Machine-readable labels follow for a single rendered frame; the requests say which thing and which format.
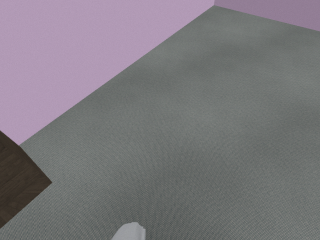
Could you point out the cabinet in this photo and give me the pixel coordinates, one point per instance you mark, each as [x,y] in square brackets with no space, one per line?
[21,180]

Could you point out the left robot thigh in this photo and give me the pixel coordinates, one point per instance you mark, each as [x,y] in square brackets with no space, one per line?
[130,231]

